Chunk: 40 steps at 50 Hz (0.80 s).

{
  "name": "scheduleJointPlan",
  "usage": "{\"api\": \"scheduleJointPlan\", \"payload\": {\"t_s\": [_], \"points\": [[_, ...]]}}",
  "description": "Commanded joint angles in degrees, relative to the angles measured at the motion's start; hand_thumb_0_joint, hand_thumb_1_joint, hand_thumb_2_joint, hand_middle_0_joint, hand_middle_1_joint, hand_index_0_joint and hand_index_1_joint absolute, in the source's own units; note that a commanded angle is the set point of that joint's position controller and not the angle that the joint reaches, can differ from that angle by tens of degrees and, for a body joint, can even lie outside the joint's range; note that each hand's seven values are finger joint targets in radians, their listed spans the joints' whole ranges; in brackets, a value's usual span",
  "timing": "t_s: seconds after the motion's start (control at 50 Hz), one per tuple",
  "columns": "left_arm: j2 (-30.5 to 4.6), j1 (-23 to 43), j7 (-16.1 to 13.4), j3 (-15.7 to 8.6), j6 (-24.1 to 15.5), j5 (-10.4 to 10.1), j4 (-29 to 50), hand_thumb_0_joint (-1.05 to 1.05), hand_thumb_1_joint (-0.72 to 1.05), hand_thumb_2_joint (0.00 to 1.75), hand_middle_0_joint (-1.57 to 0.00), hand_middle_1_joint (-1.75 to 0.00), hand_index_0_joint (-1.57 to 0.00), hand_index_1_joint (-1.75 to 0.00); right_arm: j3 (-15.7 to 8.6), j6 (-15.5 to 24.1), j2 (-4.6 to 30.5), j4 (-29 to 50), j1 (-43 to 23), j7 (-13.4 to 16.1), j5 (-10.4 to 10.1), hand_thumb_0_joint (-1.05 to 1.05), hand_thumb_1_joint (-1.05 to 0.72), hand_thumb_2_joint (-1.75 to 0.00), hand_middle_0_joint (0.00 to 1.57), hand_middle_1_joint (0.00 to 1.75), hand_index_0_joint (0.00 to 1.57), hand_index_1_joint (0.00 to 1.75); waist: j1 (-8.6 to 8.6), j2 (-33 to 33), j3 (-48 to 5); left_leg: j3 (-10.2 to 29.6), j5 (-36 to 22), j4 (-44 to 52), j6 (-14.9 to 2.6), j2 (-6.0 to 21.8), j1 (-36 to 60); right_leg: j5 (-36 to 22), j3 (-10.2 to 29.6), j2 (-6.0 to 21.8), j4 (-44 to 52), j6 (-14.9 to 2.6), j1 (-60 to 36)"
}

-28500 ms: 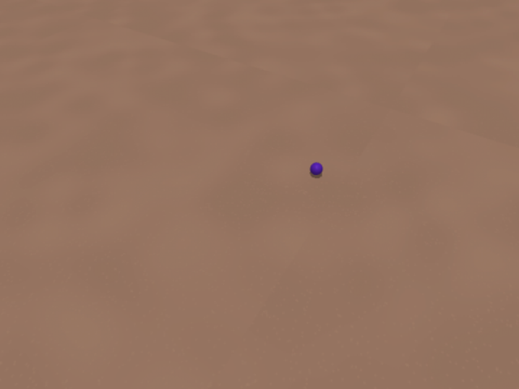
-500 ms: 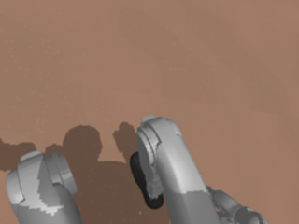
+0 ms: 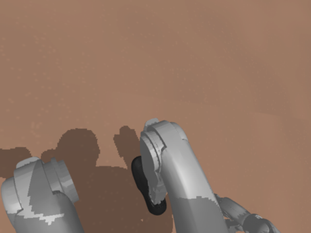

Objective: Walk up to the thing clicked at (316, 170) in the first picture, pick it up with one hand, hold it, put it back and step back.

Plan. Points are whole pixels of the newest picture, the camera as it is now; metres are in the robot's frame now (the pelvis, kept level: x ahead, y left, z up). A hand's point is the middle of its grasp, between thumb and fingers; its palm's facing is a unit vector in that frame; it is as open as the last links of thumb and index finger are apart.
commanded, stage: open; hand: left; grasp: from above
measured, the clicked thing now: out of the picture +0.43 +0.34 -0.26
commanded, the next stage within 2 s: withdraw in 0.50 s
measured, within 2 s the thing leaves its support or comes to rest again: neither
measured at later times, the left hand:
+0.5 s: hand out of the picture +0.41 +0.34 -0.24, palm faces -0.43 -0.18 -0.89, open 13.8 cm
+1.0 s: hand out of the picture +0.42 +0.36 -0.15, palm faces -0.30 -0.11 -0.95, open 14.0 cm
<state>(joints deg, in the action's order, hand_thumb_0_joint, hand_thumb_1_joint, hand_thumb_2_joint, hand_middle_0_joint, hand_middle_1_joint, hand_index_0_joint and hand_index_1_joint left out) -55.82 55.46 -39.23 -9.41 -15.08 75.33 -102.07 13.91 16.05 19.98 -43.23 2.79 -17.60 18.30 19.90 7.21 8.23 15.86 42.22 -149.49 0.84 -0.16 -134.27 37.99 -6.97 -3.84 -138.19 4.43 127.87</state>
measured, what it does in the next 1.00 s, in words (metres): stands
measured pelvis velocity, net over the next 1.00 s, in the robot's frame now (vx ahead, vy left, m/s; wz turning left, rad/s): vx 0.01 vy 0.00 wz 0.04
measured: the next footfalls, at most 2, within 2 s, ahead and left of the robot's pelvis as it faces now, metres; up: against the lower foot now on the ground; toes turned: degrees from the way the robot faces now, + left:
none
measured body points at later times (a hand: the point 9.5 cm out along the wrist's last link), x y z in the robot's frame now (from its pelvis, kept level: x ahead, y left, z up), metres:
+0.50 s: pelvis +0.00 +0.00 +0.00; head +0.25 +0.14 +0.35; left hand +0.42 +0.34 -0.19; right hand +0.07 -0.26 -0.06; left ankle +0.06 +0.12 -0.26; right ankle +0.12 -0.13 -0.26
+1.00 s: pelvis +0.01 +0.00 +0.02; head +0.23 +0.11 +0.40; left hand +0.44 +0.36 -0.10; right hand +0.10 -0.26 -0.06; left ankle +0.06 +0.13 -0.26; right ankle +0.12 -0.13 -0.26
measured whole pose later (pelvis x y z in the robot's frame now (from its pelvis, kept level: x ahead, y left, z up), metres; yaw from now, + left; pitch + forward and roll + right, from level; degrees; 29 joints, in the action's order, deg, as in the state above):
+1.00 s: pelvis +0.01 +0.00 +0.02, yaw +2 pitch +32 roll -13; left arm -45.4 47.4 -29.1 -7.5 -9.8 70.1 -77.1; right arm 5.3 10.7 17.8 -44.5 7.5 -18.2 11.7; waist 13.8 1.0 -2.2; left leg 12.8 42.3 -144.1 1.1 -0.3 -134.6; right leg 39.5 -5.1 -1.9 -135.4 3.3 128.9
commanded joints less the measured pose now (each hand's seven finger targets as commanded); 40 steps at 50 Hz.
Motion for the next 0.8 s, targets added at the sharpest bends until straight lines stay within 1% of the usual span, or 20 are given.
{"api": "scheduleJointPlan", "payload": {"t_s": [0.0,0.12,0.14,0.18,0.2,0.24,0.26,0.28,0.3,0.32,0.36,0.4,0.44,0.5,0.52,0.58,0.68,0.7,0.74,0.78], "points": [[-13.4,13.1,-1.7,-0.7,-0.4,-0.9,6.1,0.0,-0.39,0.88,-0.19,-0.9,-0.2,-0.9,-4.9,0.2,18.5,-0.3,8.8,0.3,-0.9,0.0,-0.89,-0.9,0.2,0.3,0.2,0.3,1.89,-29.0,-34.6,-6.8,-12.4,17.2,-0.57,1.5,27.4,-13.8,-9.1,-1.0,9.5,-4.83,-17.1],[-12.6,12.9,-1.1,-0.1,-1.0,-1.1,6.4,0.0,-0.49,0.96,-0.09,-1.0,-0.1,-0.99,-4.8,0.2,18.4,-0.1,9.1,0.1,-0.9,0.0,-0.89,-0.9,0.2,0.3,0.2,0.3,2.19,-29.2,-35.3,-7.0,-14.0,16.5,-0.54,1.6,28.1,-15.2,-9.1,-1.1,9.6,-4.82,-18.1],[-13.2,12.4,-1.1,-0.6,-1.1,-1.0,6.7,0.0,-0.5,0.97,-0.08,-1.01,-0.09,-1.0,-5.1,0.1,19.0,0.0,10.2,0.1,-0.7,0.0,-0.89,-0.9,0.2,0.3,0.2,0.3,2.39,-30.5,-35.7,-6.9,-14.9,17.4,-0.44,1.6,29.3,-15.7,-9.2,-1.3,9.6,-4.85,-18.2],[-13.2,12.6,-1.3,-0.3,-1.4,-0.7,6.4,0.0,-0.51,0.99,-0.08,-1.01,-0.08,-1.01,-4.3,-0.1,18.1,-0.1,9.1,0.1,-0.9,0.0,-0.89,-0.9,0.2,0.3,0.2,0.3,2.04,-29.6,-35.2,-6.7,-13.6,17.2,-0.42,1.7,28.2,-14.7,-9.3,-1.2,9.5,-4.91,-17.5],[-12.3,12.7,-1.0,0.4,-1.4,-0.6,5.6,0.0,-0.51,0.99,-0.08,-1.03,-0.08,-1.02,-4.4,0.0,18.2,-0.1,9.3,0.0,-0.9,0.0,-0.89,-0.9,0.2,0.3,0.2,0.3,2.64,-30.0,-33.9,-6.7,-13.1,17.0,-0.38,1.7,28.2,-14.4,-9.3,-1.1,9.2,-4.86,-17.0],[-13.4,12.8,-1.4,-0.4,-1.6,-0.6,6.4,0.0,-0.51,0.99,-0.07,-1.03,-0.08,-1.03,-4.8,-0.2,19.0,0.2,9.6,0.1,-0.8,0.0,-0.89,-0.9,0.2,0.3,0.2,0.3,2.39,-29.8,-34.6,-6.9,-13.1,17.3,-0.57,1.6,28.1,-14.3,-9.2,-1.3,9.9,-4.85,-17.4],[-12.6,13.2,-1.4,0.5,-1.6,-0.7,6.6,0.0,-0.5,0.98,-0.07,-1.03,-0.08,-1.02,-4.8,-0.2,18.6,0.3,8.8,0.2,-1.0,0.0,-0.89,-0.9,0.2,0.3,0.2,0.3,2.27,-28.9,-34.3,-7.0,-12.1,16.8,-0.7,1.7,26.9,-13.7,-8.8,-1.4,10.2,-4.93,-17.6],[-13.2,12.8,-1.7,0.0,-1.6,-0.5,6.6,0.0,-0.51,1.0,-0.07,-1.04,-0.08,-1.03,-4.5,-0.2,18.5,0.2,8.7,0.3,-1.0,0.0,-0.89,-0.9,0.2,0.3,0.2,0.3,1.94,-28.1,-34.8,-6.9,-12.1,16.9,-0.74,1.6,26.8,-13.7,-8.9,-1.4,10.4,-4.88,-17.9],[-12.8,12.7,-1.6,0.5,-1.5,-0.3,6.1,0.0,-0.5,1.0,-0.07,-1.04,-0.08,-1.04,-5.0,-0.1,19.0,0.3,9.5,0.2,-1.1,0.0,-0.89,-0.9,0.2,0.3,0.2,0.3,2.54,-28.6,-34.4,-7.4,-12.3,16.5,-0.84,1.5,26.8,-14.0,-8.7,-1.4,10.4,-4.83,-17.9],[-13.6,12.3,-1.9,-0.7,-1.5,-0.4,5.9,0.0,-0.5,0.98,-0.07,-1.04,-0.08,-1.02,-4.4,-0.2,18.6,0.4,10.2,0.1,-0.7,0.0,-0.89,-0.9,0.2,0.3,0.2,0.3,2.4,-28.2,-34.7,-7.1,-13.1,17.0,-0.79,1.5,27.1,-14.4,-9.1,-1.3,10.1,-4.8,-18.3],[-12.5,12.6,-1.5,0.5,-1.4,-0.3,5.8,0.0,-0.5,0.98,-0.07,-1.04,-0.08,-1.03,-4.7,0.1,18.4,0.3,9.3,0.1,-1.0,0.0,-0.89,-0.9,0.2,0.3,0.2,0.3,2.46,-28.1,-33.5,-7.1,-11.8,16.8,-0.69,1.5,27.0,-13.2,-9.1,-1.1,9.7,-4.84,-16.6],[-13.1,12.8,-1.8,0.0,-1.2,-0.4,5.5,0.0,-0.5,0.97,-0.06,-1.04,-0.07,-1.03,-4.9,0.0,19.1,0.9,9.7,0.3,-0.9,0.0,-0.89,-0.9,0.2,0.3,0.2,0.3,2.6,-27.9,-34.3,-7.0,-11.5,17.0,-0.91,1.6,26.8,-13.1,-8.9,-1.5,10.7,-4.88,-17.5],[-13.3,12.7,-2.0,0.1,-1.0,-0.4,6.6,0.0,-0.49,0.97,-0.06,-1.04,-0.08,-1.02,-5.1,-0.1,18.9,0.4,9.3,0.4,-1.1,0.0,-0.89,-0.9,0.2,0.3,0.2,0.3,1.82,-27.8,-34.8,-6.9,-11.2,17.3,-0.76,1.7,26.6,-12.6,-8.8,-1.4,10.5,-4.95,-17.5],[-13.0,12.5,-1.7,-0.1,-0.7,-0.5,5.5,0.0,-0.48,0.96,-0.06,-1.05,-0.08,-1.03,-4.4,0.2,18.2,0.6,9.5,0.2,-1.0,0.0,-0.89,-0.9,0.2,0.3,0.2,0.3,2.35,-27.7,-34.4,-7.1,-12.1,16.7,-0.84,1.6,26.5,-13.6,-8.9,-1.3,10.0,-4.78,-17.4],[-13.3,12.7,-1.9,-0.5,-0.8,-0.9,6.5,0.0,-0.48,0.96,-0.07,-1.04,-0.08,-1.03,-5.2,0.1,19.2,0.4,9.6,0.5,-1.2,0.0,-0.89,-0.9,0.2,0.3,0.2,0.3,1.95,-28.4,-35.1,-6.9,-12.2,17.4,-0.68,1.6,27.1,-13.5,-8.9,-1.3,10.4,-4.86,-17.4],[-13.7,12.9,-1.6,-0.5,-0.6,-0.4,5.9,0.0,-0.47,0.97,-0.07,-1.05,-0.08,-1.04,-4.4,0.0,18.3,0.7,9.2,0.4,-1.2,0.0,-0.89,-0.9,0.2,0.3,0.2,0.3,1.93,-28.5,-34.0,-6.6,-11.4,17.4,-0.53,1.7,26.8,-12.7,-9.0,-1.2,9.8,-4.98,-16.8],[-14.9,13.6,-1.1,-1.2,-0.6,-0.3,9.5,0.0,-0.5,0.97,-0.07,-1.02,-0.08,-1.0,-5.5,-0.1,19.0,0.5,9.4,0.4,-1.2,0.0,-0.9,-0.9,0.2,0.3,0.2,0.3,1.6,-32.2,-36.5,-6.8,-13.2,17.7,-0.21,1.6,29.8,-14.3,-8.9,-0.9,8.9,-5.01,-16.5],[-15.5,13.9,-0.8,-1.6,-0.6,-0.2,11.3,0.0,-0.5,0.98,-0.07,-1.02,-0.08,-1.0,-5.8,0.0,18.8,0.5,9.5,0.4,-1.3,0.0,-0.9,-0.9,0.2,0.3,0.2,0.3,1.0,-32.9,-37.4,-7.0,-13.7,17.6,-0.13,1.7,30.1,-14.6,-8.7,-1.0,9.1,-5.02,-16.8],[-17.4,11.3,-0.9,-5.0,-0.3,-0.6,16.3,0.0,-0.5,0.98,-0.07,-1.02,-0.08,-1.0,-7.1,-0.6,18.7,0.1,11.0,0.4,-1.6,0.0,-0.9,-0.9,0.2,0.3,0.2,0.3,-1.38,-36.8,-43.0,-7.2,-17.0,19.0,0.49,1.5,34.2,-16.6,-8.5,-0.8,8.7,-5.38,-18.2],[-13.5,10.0,0.4,-3.4,0.8,-1.0,17.2,0.0,-0.51,0.98,-0.06,-1.01,-0.07,-1.0,-8.4,-0.7,17.7,-0.2,10.9,-0.2,-2.0,0.0,-0.9,-0.9,0.2,0.3,0.2,0.3,-1.09,-36.9,-42.3,-8.4,-17.5,18.5,0.55,1.4,33.6,-17.2,-8.0,-0.8,8.8,-5.53,-17.2]]}}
